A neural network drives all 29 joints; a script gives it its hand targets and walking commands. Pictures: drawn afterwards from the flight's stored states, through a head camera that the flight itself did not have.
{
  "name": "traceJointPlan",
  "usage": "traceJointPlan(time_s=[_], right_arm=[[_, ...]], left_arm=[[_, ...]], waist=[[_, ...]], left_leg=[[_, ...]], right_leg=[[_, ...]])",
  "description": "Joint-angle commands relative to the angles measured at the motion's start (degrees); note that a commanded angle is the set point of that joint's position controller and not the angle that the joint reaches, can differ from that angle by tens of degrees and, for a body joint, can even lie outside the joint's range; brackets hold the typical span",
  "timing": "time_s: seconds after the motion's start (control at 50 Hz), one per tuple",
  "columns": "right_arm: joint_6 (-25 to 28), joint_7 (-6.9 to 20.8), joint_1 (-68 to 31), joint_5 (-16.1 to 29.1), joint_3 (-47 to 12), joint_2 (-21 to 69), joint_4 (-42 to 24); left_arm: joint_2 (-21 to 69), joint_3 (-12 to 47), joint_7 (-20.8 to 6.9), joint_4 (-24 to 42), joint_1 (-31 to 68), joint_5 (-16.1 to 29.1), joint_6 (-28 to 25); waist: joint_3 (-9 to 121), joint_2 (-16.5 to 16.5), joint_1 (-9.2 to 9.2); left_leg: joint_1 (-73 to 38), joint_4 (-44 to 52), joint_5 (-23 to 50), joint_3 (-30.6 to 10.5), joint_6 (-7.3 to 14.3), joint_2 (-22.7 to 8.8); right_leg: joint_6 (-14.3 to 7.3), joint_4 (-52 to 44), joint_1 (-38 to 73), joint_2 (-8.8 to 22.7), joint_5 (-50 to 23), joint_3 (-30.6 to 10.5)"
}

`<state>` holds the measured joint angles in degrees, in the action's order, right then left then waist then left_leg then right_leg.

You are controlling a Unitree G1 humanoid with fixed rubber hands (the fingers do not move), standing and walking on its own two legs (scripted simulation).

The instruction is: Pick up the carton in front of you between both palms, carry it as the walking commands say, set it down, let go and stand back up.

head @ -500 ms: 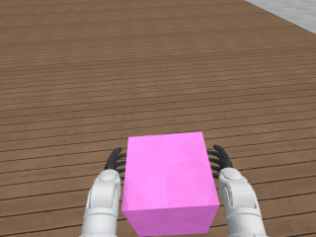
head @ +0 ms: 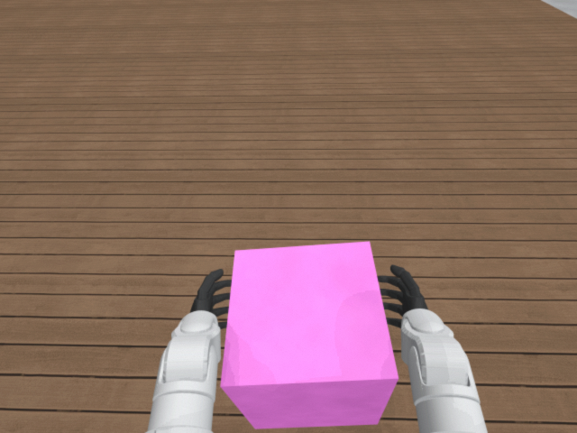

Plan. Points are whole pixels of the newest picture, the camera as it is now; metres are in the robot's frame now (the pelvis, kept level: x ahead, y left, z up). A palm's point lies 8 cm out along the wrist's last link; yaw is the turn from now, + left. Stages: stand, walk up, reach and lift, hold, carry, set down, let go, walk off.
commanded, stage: hold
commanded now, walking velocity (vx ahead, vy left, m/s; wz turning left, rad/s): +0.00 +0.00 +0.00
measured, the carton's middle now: (308, 340) +0.29 +0.00 -0.06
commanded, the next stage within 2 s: set down in 0.70 s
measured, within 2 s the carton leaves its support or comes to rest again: neither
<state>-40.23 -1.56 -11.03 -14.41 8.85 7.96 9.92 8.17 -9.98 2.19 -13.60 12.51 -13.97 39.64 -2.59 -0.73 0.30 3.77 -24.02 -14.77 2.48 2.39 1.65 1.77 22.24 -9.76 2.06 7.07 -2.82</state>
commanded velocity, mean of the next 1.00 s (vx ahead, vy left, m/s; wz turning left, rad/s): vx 0.00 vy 0.00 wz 0.00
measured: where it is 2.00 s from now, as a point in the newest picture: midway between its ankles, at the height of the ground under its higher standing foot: outside the picture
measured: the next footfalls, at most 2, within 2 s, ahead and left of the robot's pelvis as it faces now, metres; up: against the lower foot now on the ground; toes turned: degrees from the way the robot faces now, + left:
none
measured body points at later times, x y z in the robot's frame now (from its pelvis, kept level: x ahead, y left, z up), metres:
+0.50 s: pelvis +0.00 -0.06 +0.00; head -0.04 -0.08 +0.45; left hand +0.28 +0.11 +0.03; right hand +0.31 -0.19 +0.03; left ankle -0.01 +0.09 -0.74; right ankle +0.06 -0.16 -0.74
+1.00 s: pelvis +0.00 -0.04 -0.01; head +0.01 -0.06 +0.44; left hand +0.32 +0.12 +0.00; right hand +0.34 -0.18 +0.00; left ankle -0.01 +0.09 -0.74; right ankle +0.06 -0.16 -0.74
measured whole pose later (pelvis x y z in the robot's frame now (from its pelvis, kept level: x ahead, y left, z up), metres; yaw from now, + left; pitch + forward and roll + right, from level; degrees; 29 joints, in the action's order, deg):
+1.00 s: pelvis +0.00 -0.04 -0.01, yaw +6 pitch -3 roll +0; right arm -32.9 2.5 -25.6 -24.7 24.3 10.4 26.0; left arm 12.7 -23.8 1.1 -29.4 26.7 -22.6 32.4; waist -3.6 -3.1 -2.6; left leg 11.5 -30.6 -16.5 -4.6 -0.7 0.7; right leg -0.1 28.3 -15.3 0.4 10.5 1.0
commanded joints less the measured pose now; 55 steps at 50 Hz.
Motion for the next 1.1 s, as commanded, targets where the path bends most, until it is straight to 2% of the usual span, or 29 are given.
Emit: traceJointPlan(time_s=[0.0, 0.1, 0.34, 0.52, 0.72, 0.8, 0.9, 1.0, 1.04, 1.08], right_arm=[[2.6, 13.9, -25.4, 13.3, -29.3, 54.2, -3.1], [2.1, 14.5, -27.1, 12.2, -27.3, 55.8, 1.2], [1.5, 16.4, -32.1, 14.1, -29.4, 58.2, 1.4], [1.3, 16.5, -32.6, 13.9, -28.7, 57.7, 2.7], [1.1, 16.0, -32.1, 13.3, -27.5, 56.8, 2.7], [2.4, 16.5, -35.1, 11.0, -23.4, 54.2, 5.9], [7.1, 17.9, -42.3, 5.0, -13.3, 49.2, 15.2], [14.0, 17.3, -42.6, -2.8, -2.6, 40.0, 22.3], [17.4, 17.0, -40.3, -4.7, -0.7, 37.2, 23.9], [21.1, 17.2, -39.7, -4.8, -1.3, 37.0, 24.4]], left_arm=[[53.2, 32.4, -15.3, 5.9, 30.9, 15.3, -3.5], [53.9, 31.3, -16.9, 3.0, 33.1, 14.9, -2.8], [54.9, 26.8, -18.0, 0.1, 32.9, 12.7, -3.2], [54.7, 25.3, -18.3, -0.9, 33.7, 12.3, -3.5], [54.5, 25.2, -17.9, -0.2, 33.5, 12.1, -2.9], [55.7, 23.3, -17.3, -3.3, 36.6, 10.7, -3.5], [57.8, 15.2, -16.2, -14.2, 42.2, 6.1, -7.4], [53.5, 5.4, -12.5, -22.2, 41.2, -0.1, -14.0], [51.1, 3.7, -11.0, -22.9, 39.6, -1.1, -17.8], [50.7, 4.3, -9.8, -22.7, 39.1, -1.2, -21.7]], waist=[[16.5, -1.8, -2.42], [13.3, -1.0, -2.4], [15.4, 1.7, 0.62], [15.5, 2.8, 0.2], [15.9, 2.3, -0.44], [13.6, 0.8, -1.67], [10.4, -1.3, -3.36], [11.3, -1.6, -4.89], [14.9, -1.0, -5.12], [19.9, -0.8, -4.77]], left_leg=[[0.1, 5.3, 15.6, -9.2, -2.4, 0.7], [6.5, 6.4, 6.9, -9.0, -2.2, 1.1], [10.3, 6.6, 1.1, -7.2, -0.1, 3.1], [9.8, 6.0, 0.9, -7.3, 0.2, 3.5], [9.7, 6.2, 3.4, -7.5, -0.3, 3.5], [11.5, 6.0, 0.4, -7.4, -0.8, 3.5], [17.7, 3.6, -4.2, -7.8, -1.2, 3.2], [23.9, -2.5, 1.2, -7.9, -2.4, 4.1], [25.5, -5.3, 5.8, -7.8, -3.0, 4.7], [27.5, -8.2, 10.0, -7.6, -3.4, 5.3]], right_leg=[[-2.8, 0.3, 9.2, -8.8, -5.8, -0.8], [-2.7, -0.3, 12.0, -8.5, -1.9, -0.4], [-1.0, -2.1, 17.9, -5.7, -0.4, -1.5], [-0.4, -3.8, 18.1, -4.1, 1.0, -3.5], [-0.7, -2.8, 19.5, -4.6, -5.2, -2.5], [-1.5, -1.9, 17.4, -5.2, -1.2, -1.4], [-2.7, 1.9, 12.4, -6.2, 4.1, 0.0], [-3.5, 9.0, 0.9, -7.1, -1.5, 1.2], [-3.5, 12.2, -3.9, -7.5, -5.7, 1.5], [-3.4, 15.5, -7.6, -7.9, -9.4, 1.7]])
